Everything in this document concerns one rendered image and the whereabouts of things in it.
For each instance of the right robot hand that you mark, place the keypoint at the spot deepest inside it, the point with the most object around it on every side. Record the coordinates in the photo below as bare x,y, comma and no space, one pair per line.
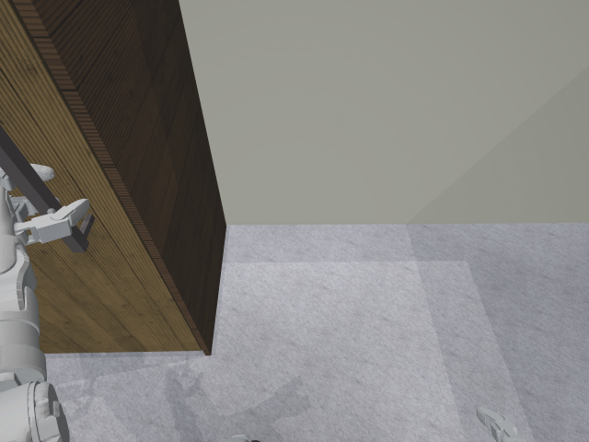
502,429

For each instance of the wardrobe door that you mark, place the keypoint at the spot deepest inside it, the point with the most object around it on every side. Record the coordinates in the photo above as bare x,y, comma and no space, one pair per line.
111,298

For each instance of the left robot hand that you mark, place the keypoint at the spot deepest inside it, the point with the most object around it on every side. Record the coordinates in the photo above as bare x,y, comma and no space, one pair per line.
43,228

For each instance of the left robot forearm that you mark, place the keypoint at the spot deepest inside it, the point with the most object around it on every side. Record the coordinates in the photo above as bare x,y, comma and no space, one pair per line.
21,360

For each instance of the left robot upper arm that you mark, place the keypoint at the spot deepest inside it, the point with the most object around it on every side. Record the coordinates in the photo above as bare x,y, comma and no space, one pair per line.
32,413

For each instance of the handle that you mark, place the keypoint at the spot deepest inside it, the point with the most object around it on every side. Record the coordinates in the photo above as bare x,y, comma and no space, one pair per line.
19,170

